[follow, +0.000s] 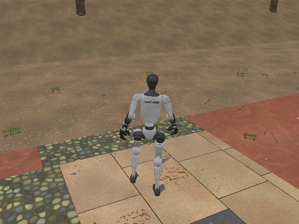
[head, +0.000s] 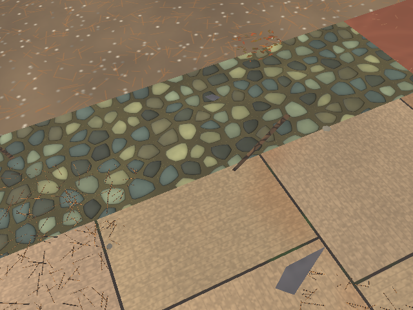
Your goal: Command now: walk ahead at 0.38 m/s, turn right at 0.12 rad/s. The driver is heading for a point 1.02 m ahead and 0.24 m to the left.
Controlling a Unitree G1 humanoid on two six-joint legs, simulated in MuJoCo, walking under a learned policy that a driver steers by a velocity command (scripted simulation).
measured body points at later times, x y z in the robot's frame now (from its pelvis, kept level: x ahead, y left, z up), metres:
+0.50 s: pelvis +0.26 +0.08 -0.01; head +0.29 +0.10 +0.44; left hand +0.37 +0.38 -0.10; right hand +0.39 -0.18 -0.11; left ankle +0.23 +0.16 -0.75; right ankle +0.37 -0.07 -0.68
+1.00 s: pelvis +0.55 +0.11 +0.00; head +0.57 +0.11 +0.44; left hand +0.47 +0.38 -0.12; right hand +0.81 -0.05 -0.10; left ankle +0.55 +0.28 -0.69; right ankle +0.58 +0.01 -0.75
